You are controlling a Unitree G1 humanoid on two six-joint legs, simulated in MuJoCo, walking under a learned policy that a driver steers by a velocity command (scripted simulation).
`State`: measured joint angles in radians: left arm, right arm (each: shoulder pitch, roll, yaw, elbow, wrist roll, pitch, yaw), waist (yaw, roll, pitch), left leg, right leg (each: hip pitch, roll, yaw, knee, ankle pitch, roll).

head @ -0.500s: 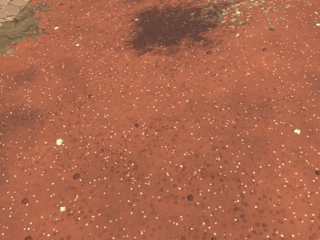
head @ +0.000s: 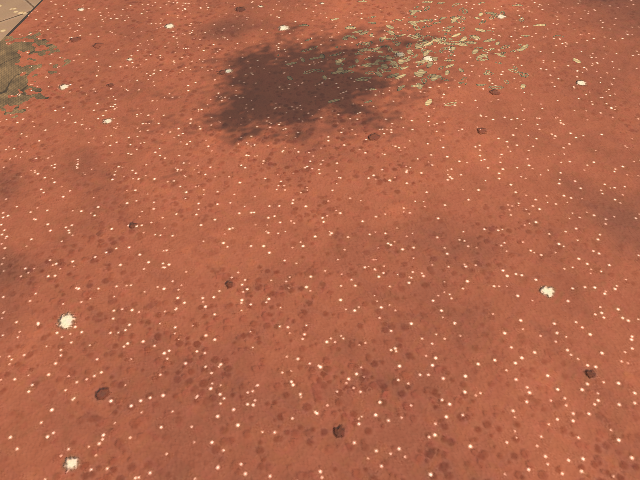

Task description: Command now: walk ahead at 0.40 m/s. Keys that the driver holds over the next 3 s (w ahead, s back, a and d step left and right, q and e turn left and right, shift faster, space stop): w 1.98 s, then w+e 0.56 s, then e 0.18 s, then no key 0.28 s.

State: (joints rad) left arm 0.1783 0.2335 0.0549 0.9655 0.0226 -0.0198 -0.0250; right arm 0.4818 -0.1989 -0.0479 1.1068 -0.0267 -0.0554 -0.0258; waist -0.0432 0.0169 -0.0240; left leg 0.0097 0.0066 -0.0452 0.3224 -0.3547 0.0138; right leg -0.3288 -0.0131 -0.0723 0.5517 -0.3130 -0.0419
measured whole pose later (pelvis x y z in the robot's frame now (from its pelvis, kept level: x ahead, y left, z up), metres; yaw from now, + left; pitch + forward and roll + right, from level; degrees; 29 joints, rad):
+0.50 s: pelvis +0.25 -0.02 -0.02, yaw -1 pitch +1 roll -1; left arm 0.51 0.16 0.02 1.10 0.02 -0.09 0.02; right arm -0.02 -0.18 -0.03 0.87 -0.03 -0.06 0.02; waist 0.05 0.01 0.07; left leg -0.49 -0.02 0.12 0.53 -0.10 0.13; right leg 0.17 0.05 -0.06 0.30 -0.45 -0.05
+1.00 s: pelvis +0.52 -0.02 +0.00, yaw +0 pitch +1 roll +1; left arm 0.01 0.18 0.03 0.88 0.02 -0.04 -0.03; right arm 0.47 -0.16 -0.03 1.07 -0.02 -0.10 -0.01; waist -0.07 -0.03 0.06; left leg 0.12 -0.09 0.07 0.17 -0.31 0.08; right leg -0.58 -0.06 -0.08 0.61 -0.05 -0.06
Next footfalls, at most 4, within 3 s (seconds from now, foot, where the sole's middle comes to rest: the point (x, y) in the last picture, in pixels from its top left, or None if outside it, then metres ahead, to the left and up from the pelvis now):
0.02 right None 0.08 -0.10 -0.77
0.50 left None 0.43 0.05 -0.77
1.08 right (379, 389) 0.74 -0.11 -0.77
1.62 left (299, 289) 1.04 0.06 -0.77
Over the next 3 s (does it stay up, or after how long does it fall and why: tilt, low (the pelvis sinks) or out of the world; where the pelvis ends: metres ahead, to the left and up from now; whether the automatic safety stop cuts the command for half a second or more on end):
stays up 1.51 -0.06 0.00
